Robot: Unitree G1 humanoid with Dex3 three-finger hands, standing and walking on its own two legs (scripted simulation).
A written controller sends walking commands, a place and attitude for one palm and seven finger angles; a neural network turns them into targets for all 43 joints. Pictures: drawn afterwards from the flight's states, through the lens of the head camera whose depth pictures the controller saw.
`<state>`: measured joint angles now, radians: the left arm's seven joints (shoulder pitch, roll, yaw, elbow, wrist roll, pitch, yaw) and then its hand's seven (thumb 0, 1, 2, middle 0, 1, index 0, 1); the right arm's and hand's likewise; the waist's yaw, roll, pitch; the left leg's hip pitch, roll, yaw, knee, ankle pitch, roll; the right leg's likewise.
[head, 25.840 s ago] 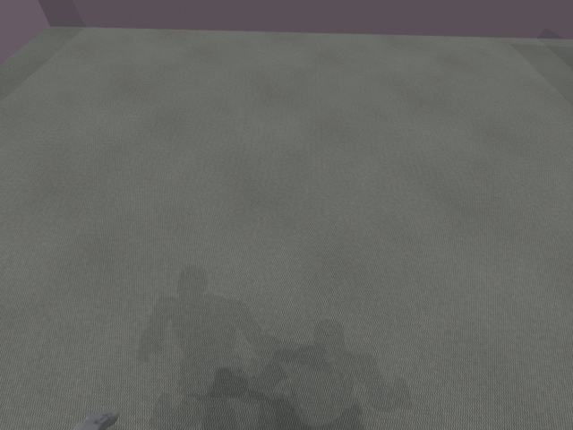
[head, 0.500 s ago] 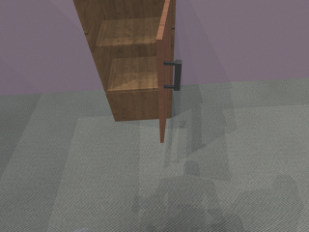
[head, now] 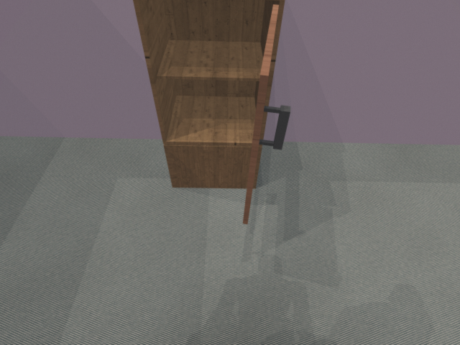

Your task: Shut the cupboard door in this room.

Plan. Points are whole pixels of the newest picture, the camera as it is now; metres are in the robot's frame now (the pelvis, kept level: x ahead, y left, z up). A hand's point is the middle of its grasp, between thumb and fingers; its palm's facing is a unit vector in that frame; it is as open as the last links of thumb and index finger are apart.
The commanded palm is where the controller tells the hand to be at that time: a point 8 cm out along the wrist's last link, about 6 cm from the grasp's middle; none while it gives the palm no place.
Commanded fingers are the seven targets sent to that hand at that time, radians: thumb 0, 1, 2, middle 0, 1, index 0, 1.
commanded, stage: look at it before walking up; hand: left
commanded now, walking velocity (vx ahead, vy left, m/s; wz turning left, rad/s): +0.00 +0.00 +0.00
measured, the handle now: (273, 127) +0.63 -0.07 +0.01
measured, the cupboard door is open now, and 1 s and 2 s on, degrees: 80 80 80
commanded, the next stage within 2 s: walk to a spot facing it in 1.44 s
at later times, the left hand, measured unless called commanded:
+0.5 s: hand out of the picture -0.01 +0.17 -0.18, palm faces +0.02 -0.99 -0.16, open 7.3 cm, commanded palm none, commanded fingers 0.00 0.90 0.90 -0.20 -0.30 -0.20 -0.30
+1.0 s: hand out of the picture +0.00 +0.19 -0.18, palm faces +0.02 -0.98 -0.19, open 7.3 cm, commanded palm none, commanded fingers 0.00 0.90 0.90 -0.20 -0.30 -0.20 -0.30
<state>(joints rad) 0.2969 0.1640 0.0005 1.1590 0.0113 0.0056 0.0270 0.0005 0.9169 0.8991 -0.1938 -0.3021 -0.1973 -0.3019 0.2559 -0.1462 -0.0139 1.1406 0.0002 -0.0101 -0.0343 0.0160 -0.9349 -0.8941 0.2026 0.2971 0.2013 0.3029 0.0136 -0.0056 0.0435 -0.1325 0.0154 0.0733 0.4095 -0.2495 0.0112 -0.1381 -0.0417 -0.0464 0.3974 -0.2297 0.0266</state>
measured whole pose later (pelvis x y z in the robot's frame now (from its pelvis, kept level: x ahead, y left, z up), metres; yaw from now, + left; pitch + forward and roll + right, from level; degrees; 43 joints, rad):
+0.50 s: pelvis +0.00 +0.01 +0.00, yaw +0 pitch -2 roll +0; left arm 0.28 0.13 -0.01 1.15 0.01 -0.01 0.04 0.00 0.92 0.90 -0.19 -0.30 -0.20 -0.30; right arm 0.29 -0.12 -0.01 1.16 0.00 -0.02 -0.03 0.01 -0.91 -0.89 0.20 0.30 0.20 0.30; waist 0.00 -0.02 0.04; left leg -0.12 0.00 0.08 0.40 -0.25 0.02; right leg -0.13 -0.06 -0.04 0.40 -0.23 0.04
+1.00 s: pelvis +0.00 +0.01 +0.00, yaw +0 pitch -2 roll +0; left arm 0.27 0.18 0.00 1.14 0.02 -0.01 0.03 0.00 0.91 0.90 -0.19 -0.30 -0.20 -0.30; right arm 0.25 -0.17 -0.02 1.15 0.00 -0.02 -0.03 0.00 -0.91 -0.89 0.20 0.30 0.20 0.30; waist 0.01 -0.02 0.06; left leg -0.12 -0.01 0.08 0.40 -0.25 0.03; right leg -0.12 -0.06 -0.04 0.38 -0.23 0.04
